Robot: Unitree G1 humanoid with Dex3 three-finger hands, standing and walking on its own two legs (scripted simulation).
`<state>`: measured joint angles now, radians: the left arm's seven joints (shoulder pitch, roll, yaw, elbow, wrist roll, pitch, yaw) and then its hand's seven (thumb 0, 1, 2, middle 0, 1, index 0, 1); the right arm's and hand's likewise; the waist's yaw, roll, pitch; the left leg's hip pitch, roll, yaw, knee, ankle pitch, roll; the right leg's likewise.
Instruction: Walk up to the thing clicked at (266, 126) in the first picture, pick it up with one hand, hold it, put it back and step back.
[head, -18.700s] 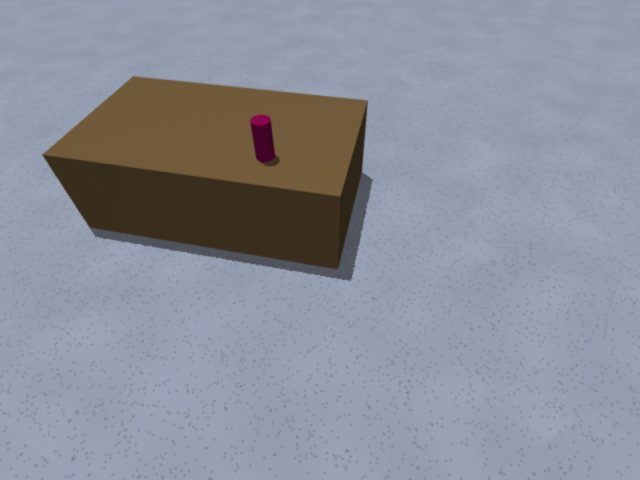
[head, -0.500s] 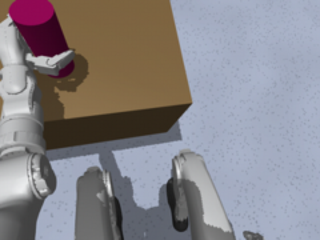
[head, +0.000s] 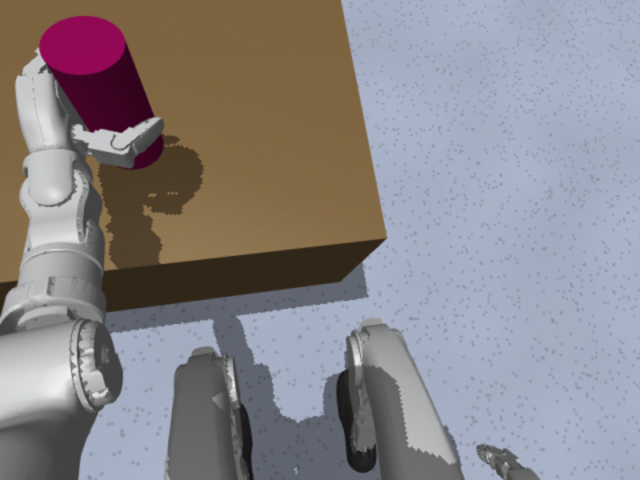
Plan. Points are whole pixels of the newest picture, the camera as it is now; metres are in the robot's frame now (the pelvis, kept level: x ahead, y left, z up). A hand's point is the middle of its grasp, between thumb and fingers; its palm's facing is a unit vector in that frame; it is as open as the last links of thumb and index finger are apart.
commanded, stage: settle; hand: left
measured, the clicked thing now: (112, 103) +0.55 +0.17 +0.00
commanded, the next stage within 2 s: lift in 0.08 s
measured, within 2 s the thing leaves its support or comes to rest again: neither
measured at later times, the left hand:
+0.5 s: hand (113, 120) +0.51 +0.16 +0.02, palm faces +0.12 -0.99 -0.07, open 10.0 cm
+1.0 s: hand (43, 135) +0.43 +0.17 +0.14, palm faces +0.14 -0.99 -0.05, open 10.0 cm
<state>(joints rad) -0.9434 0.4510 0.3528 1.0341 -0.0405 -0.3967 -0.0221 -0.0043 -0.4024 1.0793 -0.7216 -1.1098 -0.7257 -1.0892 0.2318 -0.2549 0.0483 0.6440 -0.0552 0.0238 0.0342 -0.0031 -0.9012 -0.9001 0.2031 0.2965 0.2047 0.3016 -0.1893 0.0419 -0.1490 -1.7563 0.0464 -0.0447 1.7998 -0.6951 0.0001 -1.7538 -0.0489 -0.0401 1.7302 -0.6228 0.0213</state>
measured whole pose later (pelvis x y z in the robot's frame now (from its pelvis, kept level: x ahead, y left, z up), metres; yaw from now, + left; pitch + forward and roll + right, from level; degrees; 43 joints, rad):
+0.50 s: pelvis +0.00 +0.00 +0.04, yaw +0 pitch +34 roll -3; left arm -0.79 0.37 0.32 0.95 -0.05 -0.41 0.01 0.00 -0.40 1.08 -0.72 -1.11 -0.73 -1.09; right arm 0.23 -0.24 0.03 0.66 -0.05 0.02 0.03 0.00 -0.93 -0.91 0.20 0.30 0.20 0.30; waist -0.17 0.04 -0.15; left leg -1.61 0.05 -0.05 1.68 -0.66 -0.01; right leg -1.61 -0.04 -0.05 1.61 -0.59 0.01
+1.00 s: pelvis +0.02 -0.01 +0.13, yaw +2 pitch +22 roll -3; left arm -0.46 0.23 0.19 0.76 -0.10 -0.42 0.03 0.00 -0.40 1.08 -0.72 -1.11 -0.73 -1.09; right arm 0.21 -0.24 0.00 0.69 -0.02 0.00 -0.01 0.00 -0.92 -0.90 0.20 0.30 0.20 0.30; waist -0.08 0.03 -0.14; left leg -1.15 0.06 -0.04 1.33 -0.57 -0.01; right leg -1.14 -0.03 -0.06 1.26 -0.51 0.01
